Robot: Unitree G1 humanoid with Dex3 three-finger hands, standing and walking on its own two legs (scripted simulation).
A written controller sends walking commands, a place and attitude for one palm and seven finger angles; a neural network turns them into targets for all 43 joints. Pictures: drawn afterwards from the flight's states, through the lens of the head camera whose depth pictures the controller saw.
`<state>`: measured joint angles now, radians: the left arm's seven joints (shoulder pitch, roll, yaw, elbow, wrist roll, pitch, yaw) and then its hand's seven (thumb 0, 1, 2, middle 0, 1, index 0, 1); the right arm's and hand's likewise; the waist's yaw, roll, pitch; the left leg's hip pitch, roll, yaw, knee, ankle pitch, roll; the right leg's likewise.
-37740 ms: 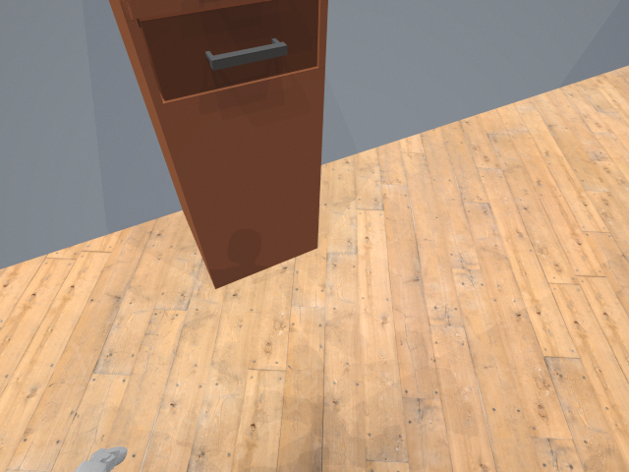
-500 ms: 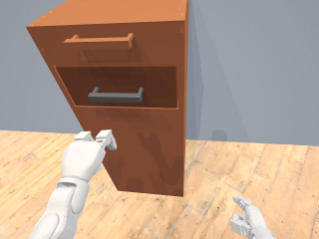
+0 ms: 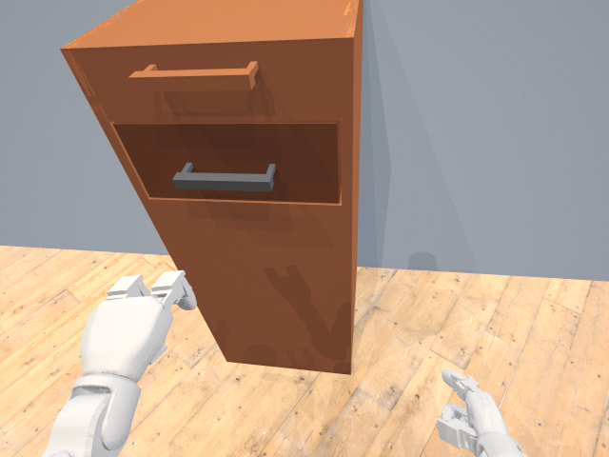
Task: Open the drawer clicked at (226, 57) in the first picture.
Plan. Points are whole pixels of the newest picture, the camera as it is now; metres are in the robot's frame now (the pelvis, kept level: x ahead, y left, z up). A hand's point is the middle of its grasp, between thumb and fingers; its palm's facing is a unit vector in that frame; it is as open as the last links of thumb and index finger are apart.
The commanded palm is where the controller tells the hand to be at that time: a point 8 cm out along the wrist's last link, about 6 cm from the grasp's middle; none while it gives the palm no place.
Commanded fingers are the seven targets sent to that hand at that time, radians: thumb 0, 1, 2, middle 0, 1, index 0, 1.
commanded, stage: pull the drawer open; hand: left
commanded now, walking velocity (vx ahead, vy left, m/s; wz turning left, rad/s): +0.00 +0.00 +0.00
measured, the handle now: (226, 175) +0.53 +0.23 +0.10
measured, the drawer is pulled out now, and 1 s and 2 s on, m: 0.00 0.00 0.00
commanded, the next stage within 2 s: open the thumb to release the handle in 0.74 s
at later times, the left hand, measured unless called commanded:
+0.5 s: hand (137, 383) +0.17 +0.22 +0.07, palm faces +0.06 -0.16 -0.98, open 4.8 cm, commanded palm +0.12 +0.22 +0.13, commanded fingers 0.00 0.90 0.90 -0.40 -1.35 -0.40 -1.35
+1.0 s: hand (92, 393) +0.15 +0.27 +0.07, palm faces +0.11 -0.10 -0.99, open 5.4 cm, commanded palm +0.11 +0.24 +0.13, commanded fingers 0.00 0.27 0.63 -0.35 -1.28 -0.35 -1.28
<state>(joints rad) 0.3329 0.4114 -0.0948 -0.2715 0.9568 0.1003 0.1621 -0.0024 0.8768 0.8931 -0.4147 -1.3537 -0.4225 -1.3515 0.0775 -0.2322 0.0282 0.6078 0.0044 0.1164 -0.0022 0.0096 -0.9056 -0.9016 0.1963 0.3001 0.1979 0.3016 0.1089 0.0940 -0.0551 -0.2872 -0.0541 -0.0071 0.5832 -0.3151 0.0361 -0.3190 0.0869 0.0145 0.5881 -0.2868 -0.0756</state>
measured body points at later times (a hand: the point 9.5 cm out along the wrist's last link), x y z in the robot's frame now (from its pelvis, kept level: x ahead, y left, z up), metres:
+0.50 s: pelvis +0.01 +0.02 +0.00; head +0.00 -0.02 +0.44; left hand +0.16 +0.23 +0.13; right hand +0.24 -0.18 -0.09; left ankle -0.01 +0.10 -0.73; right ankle +0.01 -0.07 -0.73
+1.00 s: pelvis +0.00 +0.03 -0.01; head +0.00 +0.00 +0.43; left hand +0.14 +0.27 +0.13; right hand +0.23 -0.17 -0.10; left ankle -0.01 +0.10 -0.73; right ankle +0.01 -0.07 -0.73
